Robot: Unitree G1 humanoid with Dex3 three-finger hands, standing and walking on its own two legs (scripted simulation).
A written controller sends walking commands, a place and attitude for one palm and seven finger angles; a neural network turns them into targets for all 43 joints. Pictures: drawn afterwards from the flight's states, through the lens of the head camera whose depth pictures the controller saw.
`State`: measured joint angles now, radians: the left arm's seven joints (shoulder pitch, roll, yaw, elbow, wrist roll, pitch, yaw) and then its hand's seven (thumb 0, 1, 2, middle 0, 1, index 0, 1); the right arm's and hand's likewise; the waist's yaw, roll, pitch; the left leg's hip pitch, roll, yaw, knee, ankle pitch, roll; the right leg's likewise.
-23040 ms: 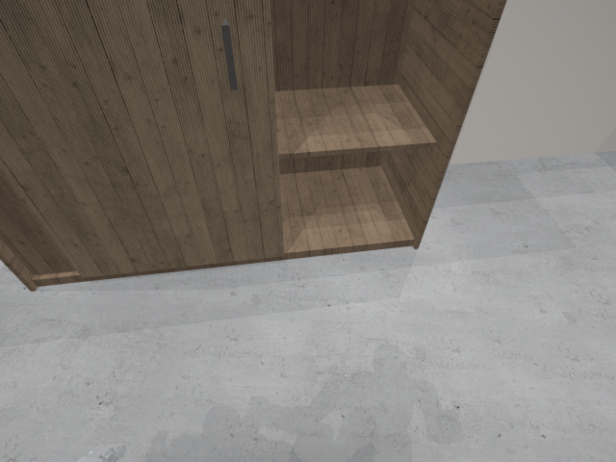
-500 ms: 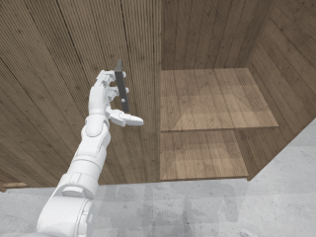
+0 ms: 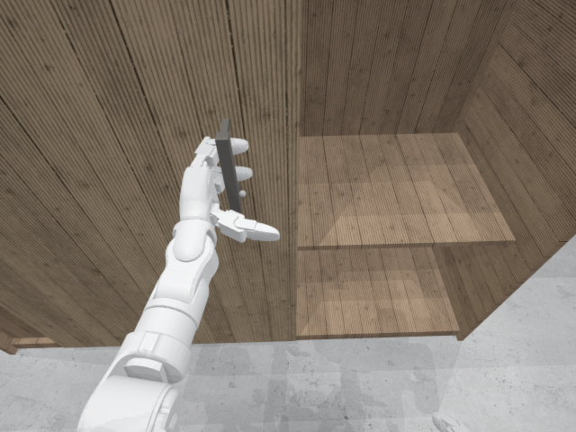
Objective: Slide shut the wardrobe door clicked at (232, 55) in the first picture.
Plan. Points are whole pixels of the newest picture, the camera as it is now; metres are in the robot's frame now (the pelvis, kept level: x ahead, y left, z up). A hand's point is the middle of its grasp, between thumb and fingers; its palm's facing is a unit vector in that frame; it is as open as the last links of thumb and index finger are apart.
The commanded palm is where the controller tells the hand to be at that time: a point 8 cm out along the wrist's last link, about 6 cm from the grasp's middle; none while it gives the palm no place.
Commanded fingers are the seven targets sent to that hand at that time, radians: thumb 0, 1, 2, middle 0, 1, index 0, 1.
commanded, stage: slide the fingers in behind the handle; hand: left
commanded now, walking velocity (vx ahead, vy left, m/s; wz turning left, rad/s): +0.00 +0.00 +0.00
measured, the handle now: (230, 168) +0.47 +0.10 +0.11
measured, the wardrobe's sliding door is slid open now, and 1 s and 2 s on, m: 0.57 0.57 0.57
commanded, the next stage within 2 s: grip the handle and tug to test in 0.78 s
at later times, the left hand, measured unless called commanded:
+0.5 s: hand (247, 190) +0.42 +0.07 +0.12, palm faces +0.05 -1.00 -0.01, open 14.1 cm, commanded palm +0.39 +0.11 +0.11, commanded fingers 0.00 -0.50 0.30 -0.30 -1.20 -0.30 -1.20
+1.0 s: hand (247, 190) +0.42 +0.07 +0.12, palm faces +0.04 -1.00 -0.01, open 13.9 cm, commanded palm +0.39 +0.11 +0.11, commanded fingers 0.00 -0.17 0.44 -0.34 -1.25 -0.34 -1.25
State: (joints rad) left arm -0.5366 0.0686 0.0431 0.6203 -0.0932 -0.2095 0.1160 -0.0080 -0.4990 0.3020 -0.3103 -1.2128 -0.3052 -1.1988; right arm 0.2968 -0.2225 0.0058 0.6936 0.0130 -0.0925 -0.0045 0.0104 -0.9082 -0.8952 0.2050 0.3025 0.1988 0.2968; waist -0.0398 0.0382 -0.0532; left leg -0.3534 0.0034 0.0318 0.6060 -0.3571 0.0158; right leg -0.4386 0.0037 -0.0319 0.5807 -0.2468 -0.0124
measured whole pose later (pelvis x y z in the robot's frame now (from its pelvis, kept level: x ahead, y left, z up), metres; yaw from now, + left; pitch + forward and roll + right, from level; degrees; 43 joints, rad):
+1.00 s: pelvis +0.00 +0.00 +0.00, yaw +1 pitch +6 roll +0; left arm -0.58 0.06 0.02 0.66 -0.09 -0.22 0.16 -0.01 -0.46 0.32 -0.31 -1.21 -0.27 -1.20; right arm 0.29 -0.22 0.01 0.70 0.01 -0.09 -0.01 0.01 -0.91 -0.90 0.20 0.30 0.20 0.30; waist -0.04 0.03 -0.04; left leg -0.36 0.00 0.02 0.61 -0.36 0.01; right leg -0.44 0.00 -0.04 0.59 -0.25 -0.02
